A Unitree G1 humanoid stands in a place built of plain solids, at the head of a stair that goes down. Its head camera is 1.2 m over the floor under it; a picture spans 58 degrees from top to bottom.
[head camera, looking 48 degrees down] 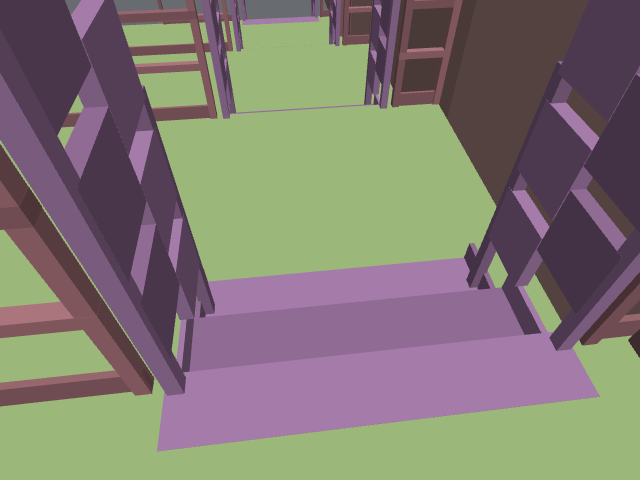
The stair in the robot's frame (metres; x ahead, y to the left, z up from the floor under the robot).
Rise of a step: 0.18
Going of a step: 0.30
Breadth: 1.22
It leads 7 degrees to the left of straight ahead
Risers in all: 3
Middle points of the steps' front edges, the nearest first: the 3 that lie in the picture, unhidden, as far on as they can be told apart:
0.63 -0.16 0.00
0.92 -0.12 -0.18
1.22 -0.09 -0.35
